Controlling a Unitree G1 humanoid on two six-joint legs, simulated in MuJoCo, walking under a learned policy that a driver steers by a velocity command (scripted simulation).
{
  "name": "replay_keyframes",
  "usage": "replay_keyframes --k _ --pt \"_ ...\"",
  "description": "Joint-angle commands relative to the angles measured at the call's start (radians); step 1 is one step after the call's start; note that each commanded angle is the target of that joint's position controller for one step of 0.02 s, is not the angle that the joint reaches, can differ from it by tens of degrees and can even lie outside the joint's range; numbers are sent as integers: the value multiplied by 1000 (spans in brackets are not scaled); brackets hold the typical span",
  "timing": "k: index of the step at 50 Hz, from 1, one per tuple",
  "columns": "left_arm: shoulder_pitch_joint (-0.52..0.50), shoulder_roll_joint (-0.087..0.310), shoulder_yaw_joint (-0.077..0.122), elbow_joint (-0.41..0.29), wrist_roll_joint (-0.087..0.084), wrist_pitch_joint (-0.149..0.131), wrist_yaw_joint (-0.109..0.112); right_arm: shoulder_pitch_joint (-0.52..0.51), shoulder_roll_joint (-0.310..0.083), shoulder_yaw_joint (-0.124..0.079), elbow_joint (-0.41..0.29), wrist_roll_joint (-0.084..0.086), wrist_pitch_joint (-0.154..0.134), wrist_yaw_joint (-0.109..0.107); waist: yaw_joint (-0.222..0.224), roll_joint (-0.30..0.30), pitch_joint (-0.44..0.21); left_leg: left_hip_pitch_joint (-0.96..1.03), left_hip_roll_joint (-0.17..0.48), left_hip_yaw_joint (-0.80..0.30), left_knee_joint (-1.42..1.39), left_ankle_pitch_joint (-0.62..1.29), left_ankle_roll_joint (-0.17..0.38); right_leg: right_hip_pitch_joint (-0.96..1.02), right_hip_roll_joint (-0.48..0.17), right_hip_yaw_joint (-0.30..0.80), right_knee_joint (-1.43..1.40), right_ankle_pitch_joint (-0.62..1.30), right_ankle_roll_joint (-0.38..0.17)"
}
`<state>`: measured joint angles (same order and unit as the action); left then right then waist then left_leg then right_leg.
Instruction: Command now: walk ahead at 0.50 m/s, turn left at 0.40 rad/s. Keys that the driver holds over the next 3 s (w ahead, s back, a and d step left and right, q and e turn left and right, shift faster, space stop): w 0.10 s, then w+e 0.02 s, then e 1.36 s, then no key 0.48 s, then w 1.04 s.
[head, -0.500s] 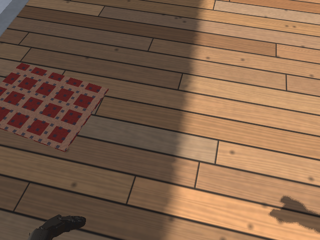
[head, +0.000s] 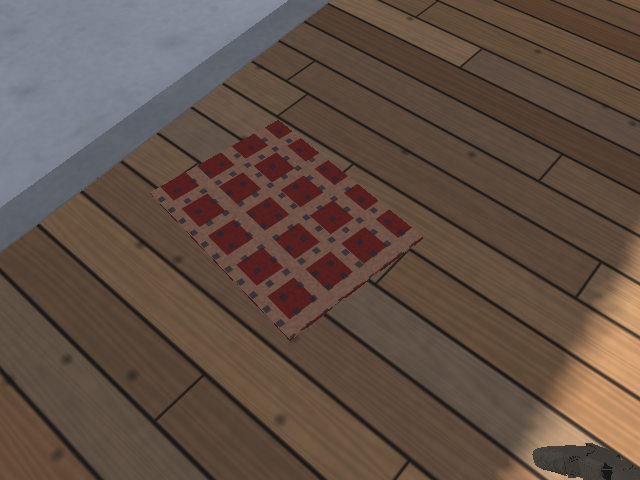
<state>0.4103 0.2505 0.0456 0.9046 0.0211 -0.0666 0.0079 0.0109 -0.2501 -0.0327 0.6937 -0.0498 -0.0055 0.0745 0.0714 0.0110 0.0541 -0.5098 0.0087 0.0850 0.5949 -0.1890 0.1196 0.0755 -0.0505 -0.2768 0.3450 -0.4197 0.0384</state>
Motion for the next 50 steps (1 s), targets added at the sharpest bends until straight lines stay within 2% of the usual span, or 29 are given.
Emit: replay_keyframes --k 1,2,3,4,5,6,7,8,9,12,15,19,21,24,25,26,27,28,29,30,31,32,33,36,40,43,46,48,50 --pt "13 169 27 -46 -2 9 6 344 -136 -56 57 -20 -28 -31 -198 -34 -213 518 -42 -49 -107 -44 83 -206 -189 30 477 852 -112" --pt "49 52 -4 -115 -18 3 -14 403 -243 -80 59 -20 -31 -49 -177 203 -343 848 285 -524 -155 -145 184 -600 -71 28 827 152 -58" --pt "3 125 18 -129 -9 5 -14 439 -274 -87 48 17 -21 -60 -196 160 -410 862 402 -824 -287 6 241 -725 36 193 1008 -128 -45" --pt "-96 141 24 -145 -11 6 -15 390 -249 -82 68 29 -17 -69 -184 61 -266 777 349 -611 -274 134 212 -800 -21 267 1023 -21 -55" --pt "-112 110 11 -144 -19 -5 -18 336 -192 -67 75 32 -26 -74 -147 45 -154 627 300 -478 -285 254 181 -775 -51 271 951 49 -62" --pt "-86 99 11 -119 -14 -1 -20 288 -146 -52 79 30 -35 -74 -100 14 -106 529 249 -377 -311 301 130 -715 -78 279 867 80 -65" --pt "-40 93 10 -93 0 16 -22 246 -110 -38 81 34 -44 -75 -58 26 -74 437 218 -298 -335 411 101 -640 -83 281 823 92 -57" --pt "4 83 9 -67 6 34 -24 230 -89 -29 82 34 -56 -73 -37 36 -75 383 207 -237 -346 529 86 -573 -73 284 806 98 -49" --pt "19 77 12 -56 4 45 -26 240 -87 -27 92 34 -68 -72 -29 31 -79 365 203 -199 -348 651 83 -546 -52 285 802 106 -45" --pt "0 59 17 -47 -3 59 -29 254 -106 -28 118 32 -83 -75 -20 51 -60 351 189 -86 -363 759 60 -567 -10 299 739 188 -39" --pt "-86 52 16 -70 3 62 -28 249 -85 -17 128 36 -78 -87 -36 75 -30 372 172 -7 -366 738 36 -605 -7 278 607 294 -40" --pt "-188 27 2 -108 9 60 -33 288 -96 -18 152 39 -65 -107 -82 76 -34 454 189 39 -316 763 39 -583 10 217 410 357 -56" --pt "-192 32 3 -119 14 59 -35 305 -108 -23 165 38 -55 -114 -90 80 -38 504 208 42 -259 791 40 -569 28 198 356 312 -76" --pt "-135 55 14 -120 18 55 -32 287 -133 -37 167 40 -37 -124 -68 85 -55 533 228 39 -94 895 34 -502 74 173 279 186 -126" --pt "-82 63 20 -110 18 48 -29 275 -139 -40 163 41 -31 -125 -42 68 -82 524 215 50 22 871 18 -439 93 173 216 203 -147" --pt "1 88 30 -96 21 35 -23 264 -151 -46 156 42 -26 -124 14 8 -127 459 171 81 212 727 -26 -310 70 227 97 422 -180" --pt "59 208 61 -104 20 25 -10 271 -117 -37 112 39 -27 -120 25 -145 -204 247 65 110 517 234 -79 -119 -155 518 108 947 -260" --pt "37 274 83 -104 -19 45 -3 315 -61 -27 80 48 -11 -109 -34 -303 -317 21 -135 -16 754 -445 -113 11 -332 826 79 1252 -468" --pt "0 238 79 -123 -48 58 -9 319 -74 -21 103 17 3 -106 -32 -122 -297 4 -42 -134 785 -432 -119 -55 -327 753 52 1049 -467" --pt "-74 179 65 -139 -36 70 -6 260 -84 -25 97 25 6 -104 -38 -60 -166 -34 -22 -133 769 -368 -125 -177 -273 689 12 829 -439" --pt "-136 128 49 -148 -22 84 -1 222 -91 -30 92 27 6 -107 -65 -4 -70 -44 6 -131 678 -304 -132 -278 -205 629 -33 659 -377" --pt "-163 112 44 -153 -23 89 3 207 -100 -33 79 18 13 -108 -78 -26 -44 -28 22 -131 600 -257 -140 -323 -154 590 -51 586 -336" --pt "-177 113 44 -158 -16 90 3 231 -88 -30 88 9 24 -106 -87 -54 -62 7 9 -116 579 -226 -148 -344 -117 558 -53 576 -317" --pt "-157 154 58 -156 -10 81 -6 251 -67 -25 86 22 41 -105 -84 -70 -119 27 -6 -115 477 -207 -166 -322 -89 555 -46 547 -294" --pt "-149 175 68 -167 -5 95 -5 181 -80 -27 57 27 49 -112 -47 -121 -119 3 -6 -132 347 -194 -177 -306 -77 635 -77 248 -274" --pt "-154 182 74 -175 1 105 -7 150 -84 -26 39 32 44 -114 -32 -133 -106 21 -18 -142 265 -196 -172 -311 -74 696 -82 142 -265" --pt "-170 186 79 -183 7 110 -12 160 -88 -24 31 42 30 -118 -33 -142 -111 84 -44 -144 177 -221 -153 -315 -72 746 -62 191 -256" --pt "-191 185 80 -188 5 114 -17 199 -91 -22 31 50 20 -122 -48 -153 -117 157 -66 -143 79 -235 -131 -323 -67 783 -45 258 -240" --pt "-229 180 80 -193 -7 119 -18 282 -90 -22 47 53 7 -129 -97 -144 -114 301 -80 -135 -142 -152 -103 -378 -32 787 -13 246 -188"
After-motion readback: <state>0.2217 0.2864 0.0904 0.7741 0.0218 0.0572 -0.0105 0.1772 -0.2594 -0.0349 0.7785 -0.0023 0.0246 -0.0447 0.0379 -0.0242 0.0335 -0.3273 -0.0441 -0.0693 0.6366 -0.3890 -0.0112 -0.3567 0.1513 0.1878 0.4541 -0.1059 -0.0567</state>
